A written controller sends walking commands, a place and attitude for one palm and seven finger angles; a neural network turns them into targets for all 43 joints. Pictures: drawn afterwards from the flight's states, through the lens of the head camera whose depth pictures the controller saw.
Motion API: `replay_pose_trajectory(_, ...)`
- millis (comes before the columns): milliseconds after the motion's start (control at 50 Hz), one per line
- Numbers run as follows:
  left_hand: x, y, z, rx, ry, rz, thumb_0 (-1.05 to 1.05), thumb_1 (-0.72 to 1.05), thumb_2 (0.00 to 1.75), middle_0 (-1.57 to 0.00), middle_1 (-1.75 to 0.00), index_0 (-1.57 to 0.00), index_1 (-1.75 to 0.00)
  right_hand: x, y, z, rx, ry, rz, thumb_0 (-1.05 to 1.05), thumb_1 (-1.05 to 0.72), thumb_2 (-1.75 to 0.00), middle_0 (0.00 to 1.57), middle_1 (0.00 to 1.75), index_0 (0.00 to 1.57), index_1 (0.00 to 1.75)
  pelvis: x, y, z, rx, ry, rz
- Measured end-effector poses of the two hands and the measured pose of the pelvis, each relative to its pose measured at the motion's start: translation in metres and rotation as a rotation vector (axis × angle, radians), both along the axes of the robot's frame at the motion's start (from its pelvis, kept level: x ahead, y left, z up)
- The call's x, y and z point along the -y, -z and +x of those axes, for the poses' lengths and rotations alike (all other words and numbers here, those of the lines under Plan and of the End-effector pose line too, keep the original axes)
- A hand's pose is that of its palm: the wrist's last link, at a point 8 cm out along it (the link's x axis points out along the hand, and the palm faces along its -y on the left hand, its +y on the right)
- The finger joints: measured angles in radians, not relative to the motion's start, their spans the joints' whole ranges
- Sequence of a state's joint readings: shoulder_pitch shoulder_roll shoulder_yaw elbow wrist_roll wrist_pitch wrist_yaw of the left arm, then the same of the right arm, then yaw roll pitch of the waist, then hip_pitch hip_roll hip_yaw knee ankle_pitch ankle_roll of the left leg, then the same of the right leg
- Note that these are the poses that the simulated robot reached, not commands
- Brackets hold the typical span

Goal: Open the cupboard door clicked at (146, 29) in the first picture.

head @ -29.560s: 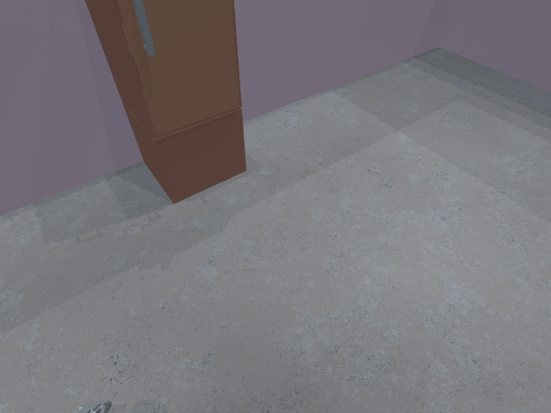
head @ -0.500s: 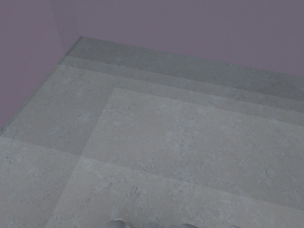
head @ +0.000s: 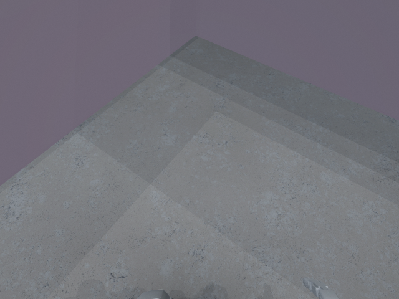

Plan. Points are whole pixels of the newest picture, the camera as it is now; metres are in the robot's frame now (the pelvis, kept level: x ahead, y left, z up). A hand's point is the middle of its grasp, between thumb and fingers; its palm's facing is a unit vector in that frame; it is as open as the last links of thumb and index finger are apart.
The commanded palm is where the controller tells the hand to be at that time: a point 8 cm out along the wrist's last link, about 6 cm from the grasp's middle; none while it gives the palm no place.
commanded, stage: turn to face it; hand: left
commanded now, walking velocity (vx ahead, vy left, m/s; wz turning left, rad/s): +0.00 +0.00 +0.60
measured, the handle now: out of the picture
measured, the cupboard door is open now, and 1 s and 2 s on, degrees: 36 36 36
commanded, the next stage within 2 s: none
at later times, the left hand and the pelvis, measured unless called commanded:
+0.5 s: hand out of the picture +0.05 +0.17 -0.15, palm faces +0.30 -0.92 -0.27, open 7.4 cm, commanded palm none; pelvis +0.03 -0.05 +0.01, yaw +19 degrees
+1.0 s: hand out of the picture +0.01 +0.16 -0.14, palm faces +0.58 -0.75 -0.32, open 7.4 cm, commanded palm none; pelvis +0.05 -0.07 +0.00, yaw +37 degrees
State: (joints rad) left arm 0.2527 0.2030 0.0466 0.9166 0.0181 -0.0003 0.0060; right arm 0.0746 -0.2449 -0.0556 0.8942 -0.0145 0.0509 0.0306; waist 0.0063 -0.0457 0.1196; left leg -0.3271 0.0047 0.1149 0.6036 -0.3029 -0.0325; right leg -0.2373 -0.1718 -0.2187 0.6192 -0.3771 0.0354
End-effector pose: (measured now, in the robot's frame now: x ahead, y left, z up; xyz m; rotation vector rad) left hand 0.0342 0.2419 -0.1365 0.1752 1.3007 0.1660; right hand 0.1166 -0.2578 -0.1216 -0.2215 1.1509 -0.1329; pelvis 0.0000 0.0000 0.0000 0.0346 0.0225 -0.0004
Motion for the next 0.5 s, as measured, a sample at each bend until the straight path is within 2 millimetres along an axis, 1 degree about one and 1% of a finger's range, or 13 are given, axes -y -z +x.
replay_pose_trajectory(20, -0.004, 0.007, -0.004, -0.008, -0.022, -0.005, 0.0, 0.9, 0.9, -0.2, -0.3, -0.2, -0.3, -0.003, 0.003, 0.008, 0.019, -0.022, -0.009, 0.0, -0.91, -0.9, 0.2, 0.3, 0.2, 0.3, -0.003, 0.006, 0.002, -0.003, -0.015, -0.015)
replay_pose_trajectory(60, -0.011, 0.013, -0.01, -0.031, -0.053, 0.004, 0.0, 0.9, 0.9, -0.2, -0.3, -0.2, -0.3, -0.009, 0.003, 0.018, 0.032, -0.052, -0.016, 0.0, -0.91, -0.9, 0.2, 0.3, 0.2, 0.3, -0.003, 0.009, 0.002, 0.006, -0.038, -0.013)
replay_pose_trajectory(100, -0.016, 0.011, -0.008, -0.031, -0.084, 0.019, 0.0, 0.9, 0.9, -0.2, -0.3, -0.2, -0.29, -0.013, 0.001, 0.02, 0.025, -0.077, -0.021, 0.0, -0.9, -0.9, 0.2, 0.3, 0.2, 0.3, 0.0, 0.007, 0.003, 0.009, -0.063, -0.019)
replay_pose_trajectory(160, -0.017, 0.002, 0.002, 0.011, -0.118, 0.032, 0.0, 0.91, 0.9, -0.2, -0.3, -0.2, -0.29, -0.013, 0.0, 0.018, -0.012, -0.104, -0.022, 0.0, -0.9, -0.9, 0.2, 0.3, 0.2, 0.3, 0.006, 0.001, 0.005, 0.009, -0.1, -0.029)
replay_pose_trajectory(260, -0.01, -0.016, 0.022, 0.102, -0.143, 0.064, 0.0, 0.91, 0.9, -0.2, -0.3, -0.2, -0.29, 0.0, 0.008, 0.017, -0.066, -0.131, -0.003, 0.0, -0.9, -0.9, 0.2, 0.3, 0.21, 0.3, 0.023, -0.002, 0.012, 0.006, -0.159, -0.039)
replay_pose_trajectory(320, -0.001, -0.019, 0.028, 0.156, -0.155, 0.101, 0.0, 0.91, 0.9, -0.2, -0.3, -0.2, -0.29, 0.014, 0.021, 0.024, -0.081, -0.139, 0.014, 0.0, -0.9, -0.9, 0.2, 0.3, 0.21, 0.3, 0.038, 0.006, 0.019, -0.003, -0.197, -0.02)
replay_pose_trajectory(360, 0.007, -0.022, 0.025, 0.162, -0.173, 0.114, 0.0, 0.91, 0.9, -0.2, -0.3, -0.2, -0.29, 0.021, 0.025, 0.031, -0.091, -0.153, 0.013, 0.0, -0.9, -0.9, 0.2, 0.3, 0.21, 0.3, 0.043, 0.006, 0.019, 0.007, -0.228, -0.023)
replay_pose_trajectory(400, 0.015, -0.025, 0.017, 0.153, -0.199, 0.111, 0.0, 0.91, 0.9, -0.2, -0.3, -0.2, -0.29, 0.025, 0.022, 0.04, -0.099, -0.171, 0.009, 0.01, -0.9, -0.9, 0.2, 0.3, 0.2, 0.3, 0.045, 0.002, 0.021, 0.014, -0.257, -0.016)
replay_pose_trajectory(440, 0.024, -0.026, 0.009, 0.133, -0.222, 0.097, 0.0, 0.91, 0.9, -0.2, -0.3, -0.2, -0.29, 0.025, 0.016, 0.049, -0.099, -0.192, 0.008, 0.01, -0.9, -0.9, 0.2, 0.3, 0.2, 0.3, 0.047, -0.003, 0.023, 0.016, -0.282, -0.005)
replay_pose_trajectory(500, 0.033, -0.023, -0.003, 0.106, -0.26, 0.065, 0.0, 0.91, 0.9, -0.2, -0.3, -0.2, -0.29, 0.017, 0.007, 0.064, -0.09, -0.235, 0.009, 0.01, -0.91, -0.9, 0.2, 0.3, 0.2, 0.3, 0.048, -0.008, 0.026, 0.011, -0.323, 0.011)
